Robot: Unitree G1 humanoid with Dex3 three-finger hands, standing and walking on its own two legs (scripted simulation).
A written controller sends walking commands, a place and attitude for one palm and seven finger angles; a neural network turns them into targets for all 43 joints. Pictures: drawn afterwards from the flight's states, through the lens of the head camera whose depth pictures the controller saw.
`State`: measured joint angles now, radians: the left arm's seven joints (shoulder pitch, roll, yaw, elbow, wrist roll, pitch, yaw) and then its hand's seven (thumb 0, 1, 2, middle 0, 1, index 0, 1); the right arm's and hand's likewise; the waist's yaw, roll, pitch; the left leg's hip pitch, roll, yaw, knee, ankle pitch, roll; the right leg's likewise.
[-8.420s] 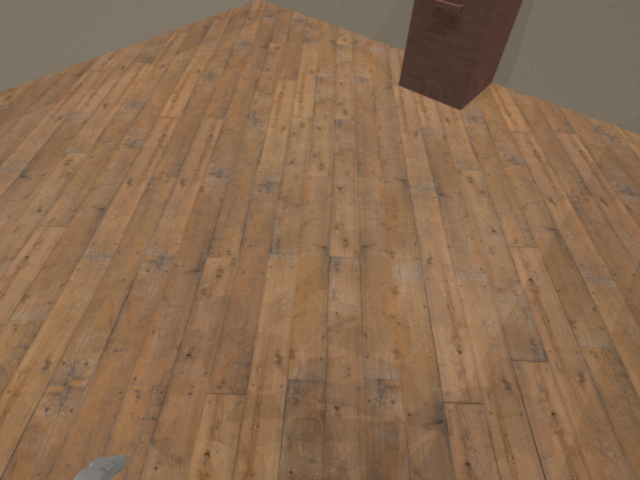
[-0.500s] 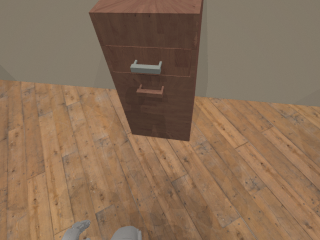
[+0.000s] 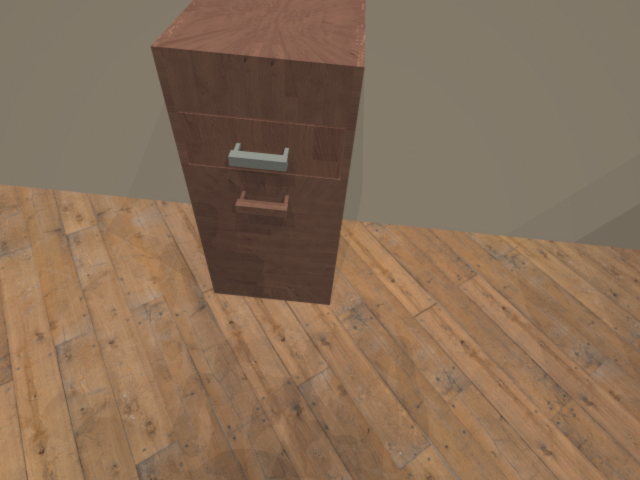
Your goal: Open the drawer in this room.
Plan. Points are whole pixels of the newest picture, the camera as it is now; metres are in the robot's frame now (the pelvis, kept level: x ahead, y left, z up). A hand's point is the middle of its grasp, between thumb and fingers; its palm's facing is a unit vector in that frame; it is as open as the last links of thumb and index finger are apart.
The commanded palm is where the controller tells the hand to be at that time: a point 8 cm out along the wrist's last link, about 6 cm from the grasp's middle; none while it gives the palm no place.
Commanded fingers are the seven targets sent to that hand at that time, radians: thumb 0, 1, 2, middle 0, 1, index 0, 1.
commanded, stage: take the last steps up to it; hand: left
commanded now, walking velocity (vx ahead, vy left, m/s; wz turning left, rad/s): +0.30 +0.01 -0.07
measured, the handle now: (260, 155) +0.82 +0.19 -0.09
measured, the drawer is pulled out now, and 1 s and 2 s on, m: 0.00 0.00 0.00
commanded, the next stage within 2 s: come to a stop and stand still in 0.80 s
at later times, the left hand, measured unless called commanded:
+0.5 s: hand out of the picture +0.07 +0.12 -0.16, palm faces +0.06 -0.98 -0.20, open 7.3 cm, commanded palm none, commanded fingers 0.00 0.90 0.90 -0.20 -0.30 -0.20 -0.30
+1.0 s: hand (217, 362) +0.33 +0.19 -0.17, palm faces +0.02 -0.97 -0.22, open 7.4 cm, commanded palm none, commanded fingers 0.00 0.90 0.90 -0.20 -0.30 -0.20 -0.30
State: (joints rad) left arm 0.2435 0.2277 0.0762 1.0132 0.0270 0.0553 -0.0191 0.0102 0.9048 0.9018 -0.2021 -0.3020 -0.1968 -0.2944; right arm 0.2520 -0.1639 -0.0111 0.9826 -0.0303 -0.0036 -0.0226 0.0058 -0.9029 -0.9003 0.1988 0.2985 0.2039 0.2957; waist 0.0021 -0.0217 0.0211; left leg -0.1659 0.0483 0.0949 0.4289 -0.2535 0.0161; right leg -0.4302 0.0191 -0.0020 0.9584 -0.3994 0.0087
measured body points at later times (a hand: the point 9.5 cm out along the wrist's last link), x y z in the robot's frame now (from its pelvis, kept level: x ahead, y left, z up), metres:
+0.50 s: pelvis +0.09 -0.05 +0.00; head +0.10 -0.06 +0.45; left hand +0.07 +0.18 -0.15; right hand +0.10 -0.29 -0.16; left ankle +0.16 +0.10 -0.68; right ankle +0.04 -0.15 -0.74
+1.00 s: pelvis +0.26 +0.00 -0.01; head +0.28 -0.01 +0.44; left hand +0.33 +0.24 -0.15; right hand +0.29 -0.23 -0.17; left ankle +0.25 +0.11 -0.74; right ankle +0.30 -0.11 -0.73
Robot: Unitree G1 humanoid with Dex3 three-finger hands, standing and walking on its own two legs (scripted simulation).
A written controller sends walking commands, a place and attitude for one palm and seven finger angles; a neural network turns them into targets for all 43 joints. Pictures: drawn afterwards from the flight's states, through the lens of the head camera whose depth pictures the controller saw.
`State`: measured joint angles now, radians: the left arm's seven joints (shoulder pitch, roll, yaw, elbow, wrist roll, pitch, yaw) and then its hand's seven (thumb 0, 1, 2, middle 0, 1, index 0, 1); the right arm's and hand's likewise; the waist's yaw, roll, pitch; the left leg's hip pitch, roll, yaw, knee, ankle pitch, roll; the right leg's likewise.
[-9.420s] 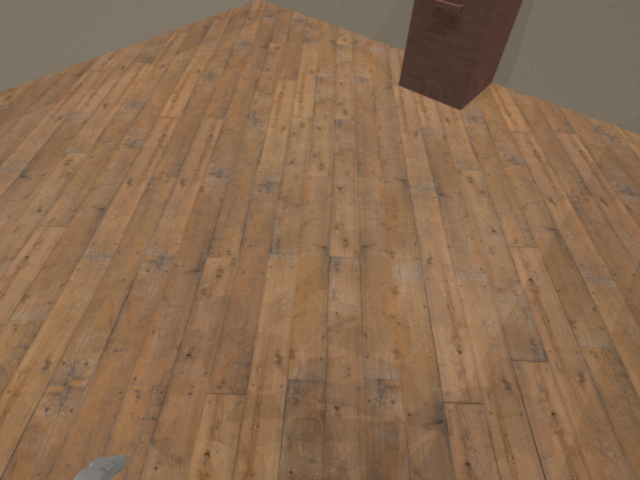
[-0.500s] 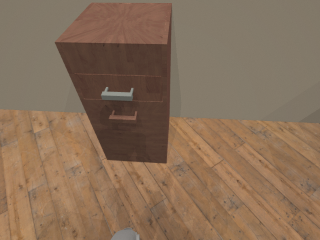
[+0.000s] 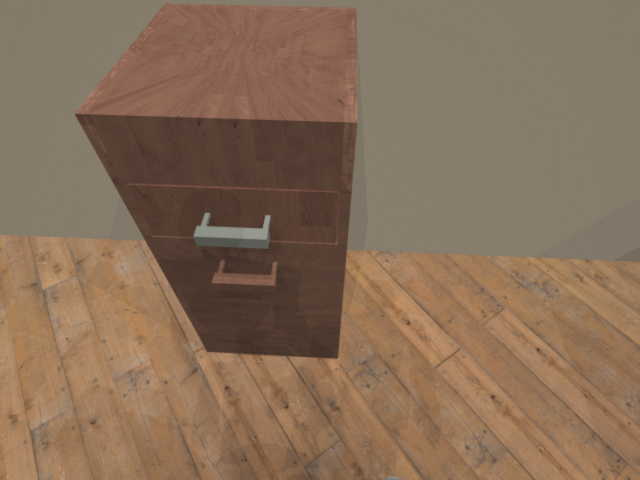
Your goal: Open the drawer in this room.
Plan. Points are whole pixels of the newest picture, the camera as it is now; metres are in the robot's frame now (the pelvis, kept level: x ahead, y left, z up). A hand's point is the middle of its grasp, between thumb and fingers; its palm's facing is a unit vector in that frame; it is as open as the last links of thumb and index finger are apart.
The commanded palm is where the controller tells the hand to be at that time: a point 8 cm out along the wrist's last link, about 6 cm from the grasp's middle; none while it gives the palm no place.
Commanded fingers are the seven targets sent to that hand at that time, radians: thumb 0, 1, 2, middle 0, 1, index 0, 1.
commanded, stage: come to a stop and stand still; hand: left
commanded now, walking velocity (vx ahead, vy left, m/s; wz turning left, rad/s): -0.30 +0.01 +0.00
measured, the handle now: (234, 228) +0.55 +0.20 -0.09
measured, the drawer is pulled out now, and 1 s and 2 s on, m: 0.00 0.00 0.00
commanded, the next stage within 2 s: look again from close up in 1.76 s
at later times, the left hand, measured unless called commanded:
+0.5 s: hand out of the picture +0.07 +0.23 -0.18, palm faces +0.06 -0.98 -0.21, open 7.4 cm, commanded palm none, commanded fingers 0.00 0.90 0.90 -0.20 -0.30 -0.20 -0.30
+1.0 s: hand out of the picture +0.00 +0.17 -0.17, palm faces +0.02 -0.98 -0.21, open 7.3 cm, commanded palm none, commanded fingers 0.00 0.90 0.90 -0.20 -0.30 -0.20 -0.30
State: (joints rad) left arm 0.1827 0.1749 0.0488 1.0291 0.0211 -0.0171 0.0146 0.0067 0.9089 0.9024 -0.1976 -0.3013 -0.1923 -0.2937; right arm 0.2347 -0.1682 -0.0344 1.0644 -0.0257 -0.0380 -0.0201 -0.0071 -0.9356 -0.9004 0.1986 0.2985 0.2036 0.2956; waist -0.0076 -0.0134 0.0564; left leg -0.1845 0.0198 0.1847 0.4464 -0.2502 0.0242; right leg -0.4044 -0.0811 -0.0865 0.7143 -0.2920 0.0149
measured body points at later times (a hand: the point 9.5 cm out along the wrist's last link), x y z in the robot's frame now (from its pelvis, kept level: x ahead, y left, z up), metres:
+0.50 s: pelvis +0.01 +0.03 +0.00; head +0.05 +0.05 +0.45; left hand +0.07 +0.28 -0.16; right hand +0.05 -0.20 -0.15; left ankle -0.01 +0.14 -0.74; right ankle +0.02 -0.10 -0.70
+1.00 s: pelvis -0.01 +0.00 +0.01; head +0.00 -0.01 +0.46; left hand +0.00 +0.22 -0.15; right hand -0.02 -0.22 -0.16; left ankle -0.01 +0.14 -0.74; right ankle -0.04 -0.09 -0.74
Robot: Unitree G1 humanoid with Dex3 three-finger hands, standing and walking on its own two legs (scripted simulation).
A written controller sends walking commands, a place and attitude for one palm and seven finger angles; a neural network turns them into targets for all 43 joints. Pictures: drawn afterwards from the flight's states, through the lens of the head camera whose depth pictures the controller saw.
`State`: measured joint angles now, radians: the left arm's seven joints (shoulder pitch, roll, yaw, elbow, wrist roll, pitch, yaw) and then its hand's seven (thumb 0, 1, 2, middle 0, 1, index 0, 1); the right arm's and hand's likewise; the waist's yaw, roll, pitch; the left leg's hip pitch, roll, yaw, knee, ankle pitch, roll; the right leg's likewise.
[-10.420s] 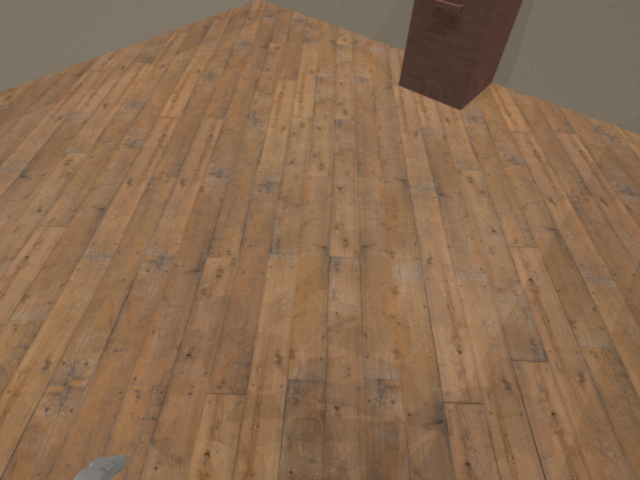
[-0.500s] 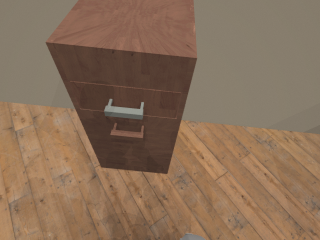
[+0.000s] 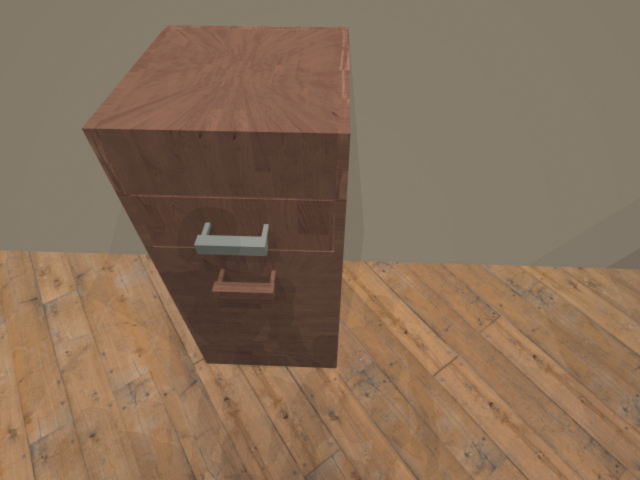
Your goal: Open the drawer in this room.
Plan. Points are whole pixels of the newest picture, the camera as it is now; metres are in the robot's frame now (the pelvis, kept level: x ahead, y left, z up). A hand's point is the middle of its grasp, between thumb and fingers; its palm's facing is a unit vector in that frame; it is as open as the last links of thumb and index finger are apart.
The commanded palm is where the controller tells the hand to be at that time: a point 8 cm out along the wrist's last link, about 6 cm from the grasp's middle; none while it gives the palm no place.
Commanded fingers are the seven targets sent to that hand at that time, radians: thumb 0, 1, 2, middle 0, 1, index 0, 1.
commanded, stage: come to a stop and stand still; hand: left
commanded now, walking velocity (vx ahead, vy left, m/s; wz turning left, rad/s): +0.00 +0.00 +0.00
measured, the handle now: (234, 236) +0.56 +0.20 -0.09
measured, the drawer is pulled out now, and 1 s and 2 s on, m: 0.00 0.00 0.00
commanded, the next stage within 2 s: look again from close up in 0.76 s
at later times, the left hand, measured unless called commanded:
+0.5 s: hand out of the picture -0.01 +0.14 -0.18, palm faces +0.04 -0.98 -0.18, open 7.4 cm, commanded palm none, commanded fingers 0.00 0.90 0.90 -0.20 -0.30 -0.20 -0.30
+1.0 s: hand out of the picture +0.02 +0.17 -0.18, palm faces -0.01 -0.98 -0.20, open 7.4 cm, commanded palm none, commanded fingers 0.00 0.90 0.90 -0.20 -0.30 -0.20 -0.30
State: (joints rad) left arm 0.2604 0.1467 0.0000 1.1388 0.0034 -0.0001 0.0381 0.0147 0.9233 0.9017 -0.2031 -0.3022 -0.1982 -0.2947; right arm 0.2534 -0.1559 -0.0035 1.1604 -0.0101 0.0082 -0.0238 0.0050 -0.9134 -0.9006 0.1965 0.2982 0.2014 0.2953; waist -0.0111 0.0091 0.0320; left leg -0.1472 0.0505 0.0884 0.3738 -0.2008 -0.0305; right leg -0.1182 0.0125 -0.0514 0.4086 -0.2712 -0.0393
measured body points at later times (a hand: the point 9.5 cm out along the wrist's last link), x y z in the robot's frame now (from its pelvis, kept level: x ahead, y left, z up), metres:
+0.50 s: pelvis +0.01 -0.01 +0.00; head +0.03 -0.02 +0.45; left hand -0.01 +0.20 -0.16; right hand -0.01 -0.22 -0.17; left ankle +0.00 +0.14 -0.74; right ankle -0.03 -0.09 -0.74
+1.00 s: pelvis +0.02 +0.01 -0.01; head +0.04 +0.01 +0.44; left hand +0.02 +0.23 -0.16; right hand +0.04 -0.23 -0.16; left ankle +0.01 +0.12 -0.74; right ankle -0.03 -0.09 -0.74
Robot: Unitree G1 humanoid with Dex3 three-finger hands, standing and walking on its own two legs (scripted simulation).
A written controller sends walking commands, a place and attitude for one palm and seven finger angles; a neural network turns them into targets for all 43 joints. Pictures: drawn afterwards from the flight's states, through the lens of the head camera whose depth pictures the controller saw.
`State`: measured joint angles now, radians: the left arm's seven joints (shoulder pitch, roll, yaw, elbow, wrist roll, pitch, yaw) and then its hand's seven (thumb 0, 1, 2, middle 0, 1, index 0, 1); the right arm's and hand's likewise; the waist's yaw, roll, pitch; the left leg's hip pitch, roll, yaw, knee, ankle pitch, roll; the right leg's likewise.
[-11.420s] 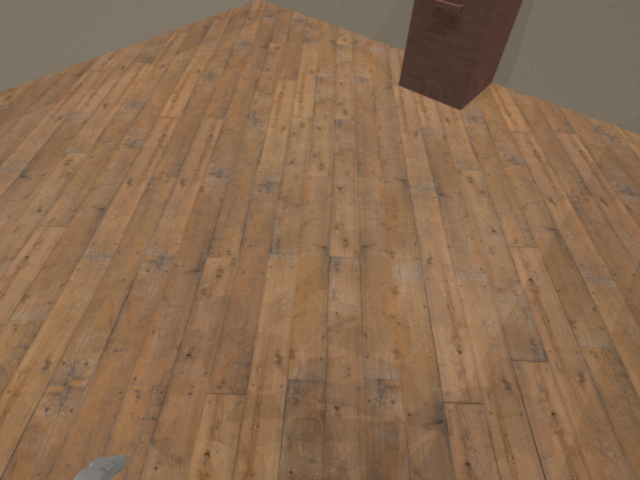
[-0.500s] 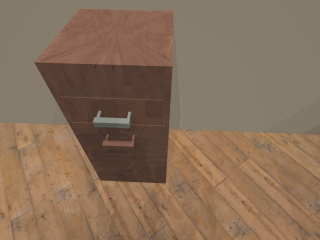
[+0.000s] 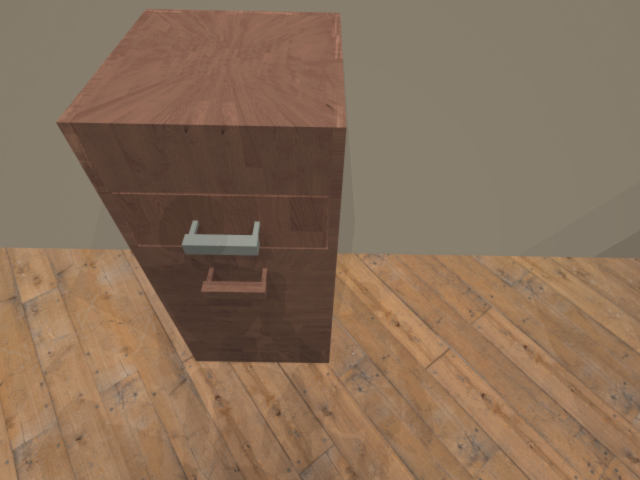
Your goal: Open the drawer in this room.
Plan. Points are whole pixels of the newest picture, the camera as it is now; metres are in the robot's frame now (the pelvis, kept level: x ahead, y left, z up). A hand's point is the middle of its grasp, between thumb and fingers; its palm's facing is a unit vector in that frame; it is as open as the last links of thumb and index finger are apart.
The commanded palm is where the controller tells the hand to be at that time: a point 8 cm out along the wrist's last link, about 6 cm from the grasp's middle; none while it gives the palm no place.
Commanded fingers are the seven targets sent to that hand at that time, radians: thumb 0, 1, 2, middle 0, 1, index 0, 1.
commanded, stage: look again from close up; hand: left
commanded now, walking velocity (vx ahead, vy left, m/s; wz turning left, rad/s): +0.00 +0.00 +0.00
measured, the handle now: (223, 235) +0.54 +0.21 -0.09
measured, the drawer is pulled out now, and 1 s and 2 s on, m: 0.00 0.00 0.00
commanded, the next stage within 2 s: shuffle to correct the standing spot in 0.32 s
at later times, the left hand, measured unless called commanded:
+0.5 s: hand out of the picture -0.05 +0.21 -0.18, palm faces +0.02 -0.98 -0.18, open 7.4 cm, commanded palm none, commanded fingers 0.00 0.90 0.90 -0.20 -0.30 -0.20 -0.30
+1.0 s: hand out of the picture -0.02 +0.14 -0.19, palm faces +0.07 -0.99 -0.10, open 7.4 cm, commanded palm none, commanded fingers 0.00 0.90 0.90 -0.20 -0.30 -0.20 -0.30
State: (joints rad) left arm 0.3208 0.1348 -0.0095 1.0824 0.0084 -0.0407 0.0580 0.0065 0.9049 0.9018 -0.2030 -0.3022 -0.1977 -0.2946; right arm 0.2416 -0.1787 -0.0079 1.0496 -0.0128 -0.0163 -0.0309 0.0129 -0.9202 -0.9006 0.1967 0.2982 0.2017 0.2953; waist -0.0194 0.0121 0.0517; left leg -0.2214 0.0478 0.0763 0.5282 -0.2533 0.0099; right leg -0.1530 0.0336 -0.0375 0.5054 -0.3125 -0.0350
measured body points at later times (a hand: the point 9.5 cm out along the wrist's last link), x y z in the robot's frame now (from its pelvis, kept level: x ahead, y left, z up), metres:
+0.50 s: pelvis -0.03 +0.04 +0.00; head -0.02 +0.04 +0.45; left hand -0.05 +0.26 -0.16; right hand -0.04 -0.18 -0.16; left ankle -0.01 +0.12 -0.74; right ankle -0.05 -0.10 -0.74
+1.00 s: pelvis +0.03 +0.01 -0.01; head +0.05 +0.03 +0.44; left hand -0.02 +0.20 -0.18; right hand +0.05 -0.22 -0.16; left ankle +0.01 +0.10 -0.74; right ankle -0.05 -0.10 -0.74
